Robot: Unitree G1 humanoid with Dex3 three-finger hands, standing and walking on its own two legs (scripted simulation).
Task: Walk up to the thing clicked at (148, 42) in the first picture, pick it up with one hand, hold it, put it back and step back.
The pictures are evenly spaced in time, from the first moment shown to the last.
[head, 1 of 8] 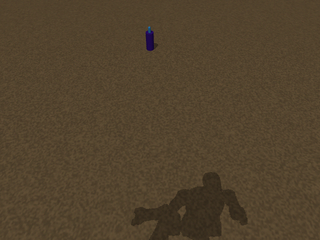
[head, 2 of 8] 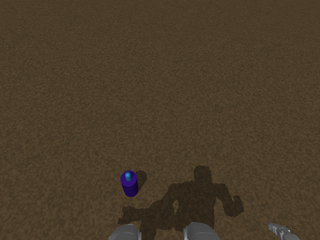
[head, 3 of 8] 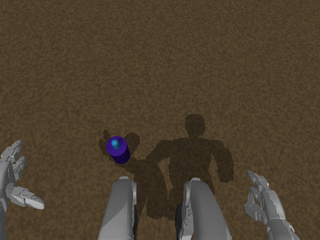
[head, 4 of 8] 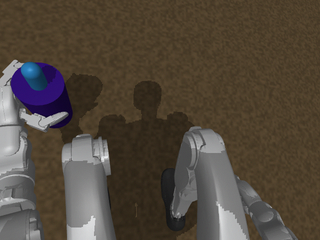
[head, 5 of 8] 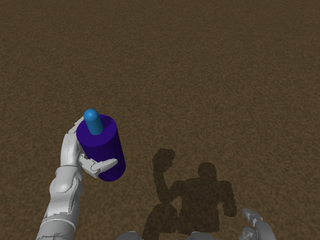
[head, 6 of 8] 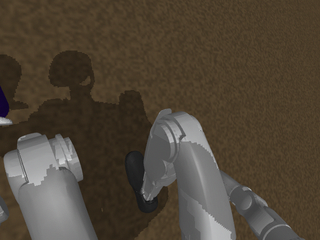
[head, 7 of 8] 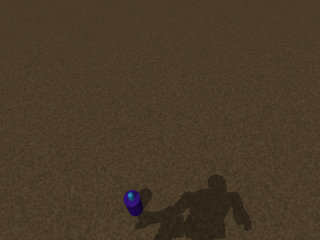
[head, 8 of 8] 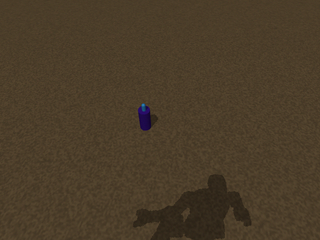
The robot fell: no
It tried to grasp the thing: yes
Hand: left
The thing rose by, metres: 0.65
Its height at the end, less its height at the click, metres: +0.00
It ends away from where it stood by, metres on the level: 0.02
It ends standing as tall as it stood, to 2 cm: yes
